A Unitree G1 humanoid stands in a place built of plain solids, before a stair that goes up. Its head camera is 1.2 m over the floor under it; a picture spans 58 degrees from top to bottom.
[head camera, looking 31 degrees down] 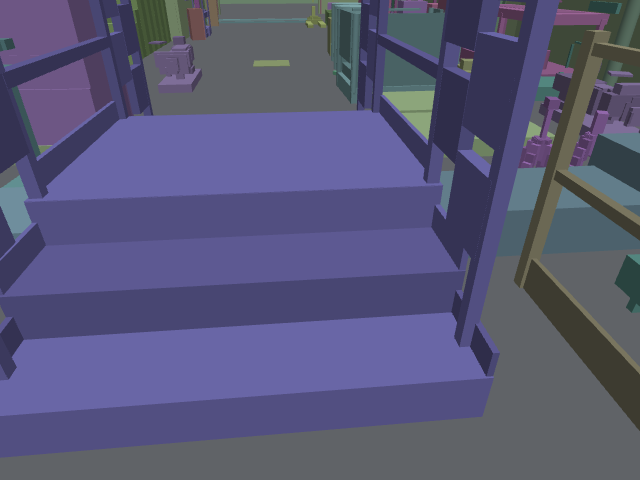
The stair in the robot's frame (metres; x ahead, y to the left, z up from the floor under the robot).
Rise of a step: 0.18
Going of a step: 0.30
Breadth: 1.50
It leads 5 degrees to the left of straight ahead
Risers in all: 3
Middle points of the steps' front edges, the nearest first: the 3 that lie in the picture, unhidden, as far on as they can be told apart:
0.83 0.23 0.18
1.12 0.25 0.36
1.42 0.28 0.54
